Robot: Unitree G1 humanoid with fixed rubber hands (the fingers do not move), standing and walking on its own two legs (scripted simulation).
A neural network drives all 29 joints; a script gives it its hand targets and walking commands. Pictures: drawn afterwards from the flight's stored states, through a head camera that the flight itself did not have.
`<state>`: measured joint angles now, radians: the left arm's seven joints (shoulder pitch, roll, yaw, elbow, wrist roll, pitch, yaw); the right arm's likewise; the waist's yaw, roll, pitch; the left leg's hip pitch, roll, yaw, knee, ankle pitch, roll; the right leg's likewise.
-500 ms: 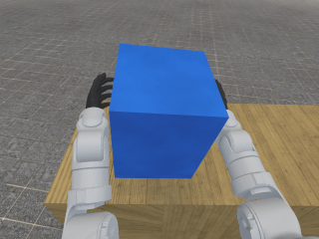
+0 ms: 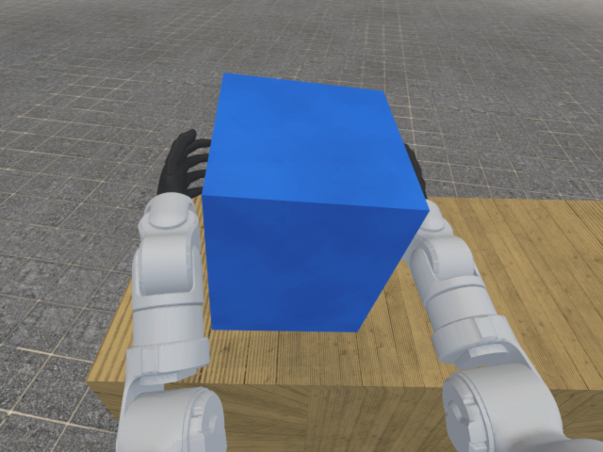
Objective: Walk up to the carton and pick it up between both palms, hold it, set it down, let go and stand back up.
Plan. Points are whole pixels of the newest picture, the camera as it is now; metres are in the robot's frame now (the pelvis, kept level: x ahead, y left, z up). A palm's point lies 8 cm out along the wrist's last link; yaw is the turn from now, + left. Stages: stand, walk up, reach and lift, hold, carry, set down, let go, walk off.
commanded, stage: hold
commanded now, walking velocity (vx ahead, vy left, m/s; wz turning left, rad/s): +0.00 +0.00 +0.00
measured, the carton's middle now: (295, 212) +0.36 +0.01 +0.16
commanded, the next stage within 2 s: none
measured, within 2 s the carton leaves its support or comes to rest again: neither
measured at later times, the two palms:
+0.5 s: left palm (175, 199) +0.35 +0.16 +0.20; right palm (405, 203) +0.36 -0.14 +0.17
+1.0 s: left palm (176, 199) +0.35 +0.15 +0.20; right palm (406, 204) +0.36 -0.14 +0.17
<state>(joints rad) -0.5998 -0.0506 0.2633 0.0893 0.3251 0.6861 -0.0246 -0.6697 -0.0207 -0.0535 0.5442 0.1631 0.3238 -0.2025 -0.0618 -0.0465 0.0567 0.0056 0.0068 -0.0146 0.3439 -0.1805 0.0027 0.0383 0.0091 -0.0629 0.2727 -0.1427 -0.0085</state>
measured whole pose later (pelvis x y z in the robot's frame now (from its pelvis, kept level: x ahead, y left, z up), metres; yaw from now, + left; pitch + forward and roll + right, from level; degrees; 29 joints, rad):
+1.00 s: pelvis +0.00 +0.00 +0.00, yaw +0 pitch -10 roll -1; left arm -0.56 -0.05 0.24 0.02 0.32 0.69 -0.03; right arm -0.63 -0.02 -0.03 0.48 0.18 0.31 -0.21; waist -0.07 -0.05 0.07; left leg 0.01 0.01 -0.02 0.35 -0.19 0.00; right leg 0.05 0.01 -0.06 0.27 -0.15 -0.01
